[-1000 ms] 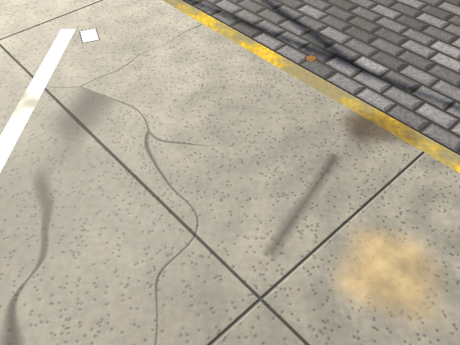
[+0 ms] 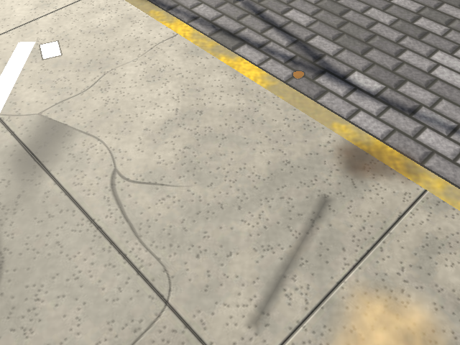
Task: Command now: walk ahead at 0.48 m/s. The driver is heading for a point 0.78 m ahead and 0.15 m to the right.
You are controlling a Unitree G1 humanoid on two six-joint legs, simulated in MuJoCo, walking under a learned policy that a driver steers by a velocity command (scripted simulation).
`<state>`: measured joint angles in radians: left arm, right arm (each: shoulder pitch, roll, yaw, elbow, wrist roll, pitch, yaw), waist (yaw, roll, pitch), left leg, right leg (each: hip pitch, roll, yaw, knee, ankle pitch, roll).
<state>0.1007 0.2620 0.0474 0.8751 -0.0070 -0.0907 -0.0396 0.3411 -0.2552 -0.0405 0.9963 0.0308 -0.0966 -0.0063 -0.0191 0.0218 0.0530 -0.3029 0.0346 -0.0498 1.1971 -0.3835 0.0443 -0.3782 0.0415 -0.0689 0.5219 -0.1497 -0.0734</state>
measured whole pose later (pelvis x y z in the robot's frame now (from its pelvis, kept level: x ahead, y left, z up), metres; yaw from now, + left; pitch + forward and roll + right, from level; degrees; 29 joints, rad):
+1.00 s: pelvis +0.57 +0.00 -0.01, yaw -11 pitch +2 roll +2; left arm 0.07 0.26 0.06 0.77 -0.02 -0.06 -0.05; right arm 0.31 -0.28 -0.07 0.95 0.00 -0.05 -0.03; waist -0.03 -0.01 0.03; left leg 0.03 0.06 0.21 0.54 -0.45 -0.03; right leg -0.53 0.00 -0.06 0.60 -0.12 -0.11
